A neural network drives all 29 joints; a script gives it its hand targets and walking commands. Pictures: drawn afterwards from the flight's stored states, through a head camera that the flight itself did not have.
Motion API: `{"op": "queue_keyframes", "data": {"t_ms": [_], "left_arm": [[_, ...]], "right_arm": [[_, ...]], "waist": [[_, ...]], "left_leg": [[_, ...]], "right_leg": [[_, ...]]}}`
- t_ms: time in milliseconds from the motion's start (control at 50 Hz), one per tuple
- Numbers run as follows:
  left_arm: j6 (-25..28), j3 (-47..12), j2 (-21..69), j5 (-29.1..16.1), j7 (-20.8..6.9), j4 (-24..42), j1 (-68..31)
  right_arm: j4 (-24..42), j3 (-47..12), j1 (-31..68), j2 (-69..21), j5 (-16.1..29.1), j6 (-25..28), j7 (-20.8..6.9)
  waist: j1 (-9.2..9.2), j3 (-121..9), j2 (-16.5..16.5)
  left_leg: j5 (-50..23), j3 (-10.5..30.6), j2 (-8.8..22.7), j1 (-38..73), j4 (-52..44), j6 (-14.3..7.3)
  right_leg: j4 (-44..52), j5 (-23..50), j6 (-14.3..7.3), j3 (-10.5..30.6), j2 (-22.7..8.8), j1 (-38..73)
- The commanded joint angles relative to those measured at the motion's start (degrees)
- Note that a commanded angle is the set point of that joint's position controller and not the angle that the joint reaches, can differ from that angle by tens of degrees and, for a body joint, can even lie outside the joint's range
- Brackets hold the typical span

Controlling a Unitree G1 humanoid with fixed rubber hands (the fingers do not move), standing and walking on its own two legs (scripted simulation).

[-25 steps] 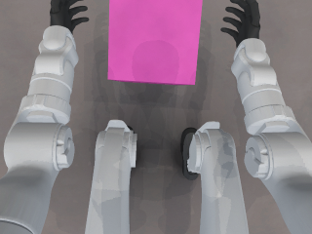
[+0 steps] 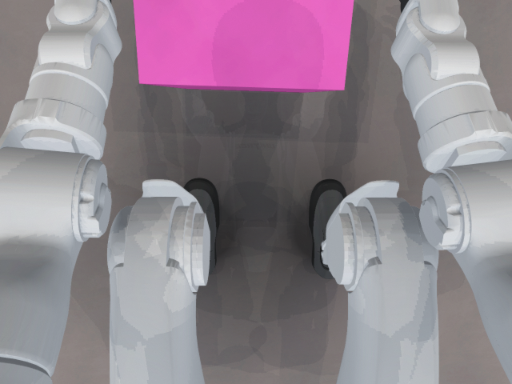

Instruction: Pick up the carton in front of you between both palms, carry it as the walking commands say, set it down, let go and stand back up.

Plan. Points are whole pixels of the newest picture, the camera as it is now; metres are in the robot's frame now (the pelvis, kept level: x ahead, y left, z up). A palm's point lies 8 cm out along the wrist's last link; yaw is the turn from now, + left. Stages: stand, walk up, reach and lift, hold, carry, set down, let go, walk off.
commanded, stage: reach and lift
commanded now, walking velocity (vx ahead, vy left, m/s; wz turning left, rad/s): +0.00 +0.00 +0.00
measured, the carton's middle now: (245, 9) +0.52 +0.04 -0.25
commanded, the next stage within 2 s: none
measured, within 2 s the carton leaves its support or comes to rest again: leaves its support in 0.66 s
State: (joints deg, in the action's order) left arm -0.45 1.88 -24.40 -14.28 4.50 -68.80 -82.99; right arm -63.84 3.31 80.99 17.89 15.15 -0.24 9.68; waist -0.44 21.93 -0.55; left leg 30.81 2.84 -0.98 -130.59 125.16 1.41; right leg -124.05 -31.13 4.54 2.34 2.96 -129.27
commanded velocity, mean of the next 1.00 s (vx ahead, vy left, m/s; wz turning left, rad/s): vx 0.00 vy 0.00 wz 0.00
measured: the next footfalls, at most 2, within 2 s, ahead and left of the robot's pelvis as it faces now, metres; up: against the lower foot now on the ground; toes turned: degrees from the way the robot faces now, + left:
none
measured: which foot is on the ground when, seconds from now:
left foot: down 0.00-1.00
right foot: down 0.00-1.00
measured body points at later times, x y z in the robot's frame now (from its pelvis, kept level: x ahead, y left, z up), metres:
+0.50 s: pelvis +0.00 +0.00 +0.00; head +0.37 +0.03 +0.25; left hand +0.55 +0.20 -0.18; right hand +0.55 -0.11 -0.18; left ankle +0.12 +0.13 -0.34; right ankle +0.12 -0.13 -0.34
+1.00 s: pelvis +0.00 -0.01 +0.04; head +0.28 +0.03 +0.39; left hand +0.52 +0.20 -0.04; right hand +0.53 -0.11 -0.03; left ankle +0.12 +0.13 -0.34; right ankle +0.12 -0.14 -0.34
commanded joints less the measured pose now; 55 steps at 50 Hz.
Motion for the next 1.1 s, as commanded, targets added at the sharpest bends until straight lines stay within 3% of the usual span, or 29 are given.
{"op": "queue_keyframes", "data": {"t_ms": [0, 80, 100, 120, 140, 220, 280, 320, 360, 400, 420, 440, 520, 540, 600, 620, 700, 720, 800, 820, 840, 860, 880, 960, 980, 1020, 1040, 1060, 1080], "left_arm": [[1.4, 2.9, -8.6, 0.8, -0.5, 4.5, -14.4], [1.2, -0.4, -4.0, 0.7, -1.1, 3.7, -13.2], [1.2, -0.3, -2.2, 0.1, -1.1, 2.2, -14.4], [1.2, 0.6, -8.1, 0.2, -0.6, 5.6, -17.9], [1.5, 2.1, -6.8, 1.2, -0.3, 8.1, -16.0], [1.2, 1.4, -2.5, 1.6, -0.4, 4.6, -14.3], [1.1, 0.1, -0.4, 3.3, -1.3, -2.2, -16.4], [1.6, -4.9, 8.3, 1.1, -2.0, 2.1, -23.6], [0.8, -1.5, 11.0, 3.5, -2.7, 1.5, -24.2], [-0.6, -7.0, 31.0, 3.9, -6.6, 4.9, -31.0], [-0.6, -5.8, 36.7, 5.3, -8.5, 4.7, -34.9], [-1.7, -8.8, 43.5, 5.3, -10.3, 6.4, -31.5], [-4.6, -6.5, 56.5, 5.4, -15.3, 12.4, -33.0], [-5.5, -5.0, 58.2, 7.4, -15.6, 12.2, -29.1], [-6.2, -8.7, 64.3, 3.7, -16.9, 19.8, -31.4], [-6.2, -9.9, 63.8, 4.7, -16.9, 24.3, -33.0], [-7.6, -13.8, 68.3, 0.6, -15.8, 34.6, -37.2], [-8.3, -13.2, 67.5, 2.7, -15.8, 35.9, -36.9], [-12.8, -13.6, 76.4, 5.7, -15.8, 33.8, -26.2], [-15.3, -12.6, 76.0, 8.9, -15.7, 26.4, -16.8], [-16.6, -7.5, 78.7, 10.5, -16.3, 22.2, -14.8], [-17.6, -3.3, 74.9, 16.4, -17.0, 19.1, -16.2], [-18.1, -1.7, 79.2, 14.5, -17.6, 19.3, -18.8], [-18.5, -4.4, 76.6, 16.2, -17.7, 24.2, -22.1], [-17.9, -2.6, 79.2, 16.0, -17.7, 25.0, -23.8], [-19.1, 0.9, 77.2, 18.1, -18.3, 21.4, -20.7], [-20.4, 2.1, 79.0, 20.2, -18.2, 17.8, -18.7], [-20.3, 5.3, 78.1, 23.0, -18.2, 18.4, -14.7], [-20.0, 2.6, 78.4, 20.6, -18.1, 19.7, -16.6]], "right_arm": [[3.1, -0.4, 11.8, -0.2, 1.5, 0.3, -0.4], [4.3, 1.5, 9.9, 0.8, -0.7, 1.4, 0.1], [7.4, 3.0, 13.7, 2.0, -1.4, 1.2, 0.2], [6.5, 1.6, 16.7, 2.6, -0.5, 1.6, 0.3], [8.1, 0.2, 14.9, 0.8, -0.5, 1.7, 0.7], [0.9, 4.5, 10.9, 0.6, -2.8, 0.5, 0.2], [-0.4, -0.9, 16.2, -5.0, -0.5, 0.2, -0.8], [2.6, -1.4, 19.8, -11.4, -0.2, 1.4, -1.4], [3.6, 0.8, 24.0, -14.3, -5.3, 0.9, -1.6], [4.9, -1.6, 26.6, -32.1, -5.8, 0.2, -5.4], [6.3, -6.3, 31.4, -41.3, -6.8, -0.9, -7.8], [7.1, -5.1, 31.7, -45.0, -5.6, -1.9, -10.3], [9.8, -2.4, 30.7, -57.6, -10.2, -5.4, -15.1], [10.6, -3.9, 32.8, -58.4, -8.2, -5.6, -16.1], [14.3, -6.5, 31.1, -62.9, -7.6, -7.0, -16.2], [15.2, -7.6, 28.9, -69.6, -6.7, -8.1, -16.6], [20.5, -10.3, 28.8, -73.7, -4.5, -9.4, -15.0], [19.8, -9.4, 28.3, -74.5, -4.7, -10.5, -15.2], [36.7, -15.7, 33.5, -77.0, -4.4, -12.3, -15.9], [33.3, -14.2, 34.9, -73.5, -6.7, -13.9, -16.1], [27.0, -10.7, 30.4, -72.6, -11.2, -15.8, -15.9], [21.1, -6.1, 27.1, -74.2, -14.1, -17.2, -17.0], [20.7, -4.1, 29.2, -71.8, -15.4, -17.8, -16.8], [24.5, -4.6, 30.5, -74.9, -15.5, -18.0, -17.5], [17.0, -1.0, 20.0, -76.0, -19.0, -19.5, -17.6], [13.4, 1.4, 18.1, -75.6, -20.5, -19.8, -18.7], [15.1, 5.9, 19.2, -76.0, -24.6, -20.3, -19.1], [14.1, 5.4, 20.4, -76.5, -23.5, -20.7, -19.6], [16.5, 3.8, 18.5, -77.2, -22.5, -19.8, -20.2]], "waist": [[-3.68, -70.0, -0.1], [2.17, -69.9, 3.7], [-2.44, -70.9, 3.9], [1.59, -73.6, 0.2], [-3.5, -74.9, -0.2], [1.57, -67.1, 4.2], [-2.15, -63.9, 3.5], [1.52, -67.4, 5.2], [-1.81, -67.7, 1.1], [1.17, -68.3, 5.9], [-1.47, -67.6, -0.3], [-2.39, -65.3, 1.8], [1.67, -65.7, -2.4], [-5.24, -66.5, 3.2], [0.85, -75.9, -0.2], [-4.36, -84.3, -0.6], [-0.29, -97.5, 0.6], [-4.15, -99.2, 3.8], [-5.33, -108.4, 2.6], [-3.25, -105.1, 6.2], [-0.62, -91.4, 2.1], [-4.27, -76.7, 0.8], [0.55, -75.0, 1.3], [-1.11, -84.4, 3.6], [3.38, -81.2, 2.3], [0.7, -78.3, 3.2], [4.11, -77.9, 1.8], [-3.84, -78.7, 3.1], [2.71, -81.2, 2.0]], "left_leg": [[-15.6, -5.0, 0.8, 33.2, -10.6, 0.2], [-17.7, -3.7, 0.4, 34.8, -10.5, 0.5], [-20.2, -3.1, -0.3, 37.0, -10.3, -0.2], [-19.9, -2.4, 0.7, 36.3, -9.2, 0.7], [-20.5, -3.8, 0.6, 35.2, -10.2, 0.3], [-16.8, -2.8, 0.2, 32.2, -12.7, 0.6], [-12.3, -3.1, 0.6, 30.7, -12.1, 0.4], [-12.6, -3.4, 0.0, 33.2, -12.4, 0.7], [-15.4, -1.6, -1.7, 31.5, -12.8, 0.0], [-15.3, -1.8, -2.1, 34.8, -11.5, 0.0], [-13.7, -4.1, -3.7, 33.5, -10.3, 0.2], [-11.9, -4.3, -4.0, 31.2, -11.7, -1.0], [-13.6, -5.2, -5.4, 28.8, -10.6, -0.7], [-13.7, -7.3, -5.5, 28.2, -11.1, -1.2], [-19.3, -6.6, -5.2, 32.3, -10.5, -0.4], [-22.8, -7.3, -5.9, 35.8, -9.5, -1.5], [-29.7, -6.7, -6.0, 43.6, -10.4, 0.3], [-30.6, -8.1, -5.6, 45.1, -10.3, 0.5], [-25.0, -9.3, -6.5, 48.0, -13.4, -0.3], [-24.9, -8.4, -6.6, 48.9, -16.4, -0.1], [-13.9, -7.8, -6.6, 40.8, -19.0, -0.6], [-5.9, -8.0, -7.0, 33.1, -21.7, -1.3], [-1.5, -7.7, -6.7, 30.4, -22.6, -0.5], [-5.9, -7.5, -6.7, 37.3, -24.7, -0.1], [-2.2, -8.0, -7.1, 35.4, -26.4, 0.1], [-2.3, -7.7, -7.0, 37.7, -29.0, 0.3], [-0.3, -6.3, -7.4, 39.3, -31.3, -0.2], [-1.7, -8.0, -7.9, 37.9, -31.5, -0.4], [-1.3, -6.1, -6.8, 40.1, -33.0, 0.5]], "right_leg": [[8.3, 15.9, -0.1, -6.0, 0.7, 34.7], [7.6, 17.8, -0.8, -6.7, 1.0, 31.5], [7.8, 16.5, -0.5, -6.2, -0.2, 28.8], [6.6, 20.0, -0.1, -6.5, -0.8, 34.9], [8.2, 20.3, -0.3, -5.8, 0.2, 35.7], [7.5, 16.9, -1.2, -7.8, 0.0, 28.8], [9.4, 12.0, -1.5, -5.6, 0.8, 27.6], [9.2, 13.9, -1.2, -6.5, 0.9, 29.1], [7.1, 15.2, -0.8, -6.9, 1.3, 30.0], [7.3, 13.2, -1.7, -7.2, 2.9, 25.6], [7.9, 12.5, -1.5, -6.6, 4.0, 28.5], [6.6, 12.0, -2.0, -7.5, 4.5, 26.8], [7.1, 12.6, -2.7, -9.6, 6.1, 28.1], [6.8, 10.9, -2.6, -9.2, 6.4, 25.3], [7.3, 18.1, -2.8, -10.3, 6.2, 31.1], [7.2, 20.7, -2.6, -8.4, 7.4, 34.2], [7.4, 27.1, -2.7, -9.2, 6.6, 39.9], [7.8, 26.2, -2.8, -8.6, 6.9, 37.5], [11.0, 22.5, -1.6, -8.8, 8.2, 40.9], [13.0, 18.9, -1.2, -10.4, 8.1, 37.7], [16.2, 9.9, -2.0, -10.6, 7.2, 36.2], [18.9, 3.3, -3.0, -8.7, 7.0, 27.5], [20.3, 2.0, -3.2, -9.1, 7.1, 30.9], [21.2, 5.1, -2.9, -9.2, 7.1, 33.6], [23.9, 2.5, -4.2, -9.2, 7.4, 34.1], [26.6, 0.9, -3.9, -9.1, 6.7, 30.9], [28.7, -0.2, -3.8, -9.4, 7.2, 31.4], [29.9, -0.8, -3.7, -8.0, 6.9, 32.2], [28.4, 3.9, -3.5, -9.6, 7.2, 36.1]]}}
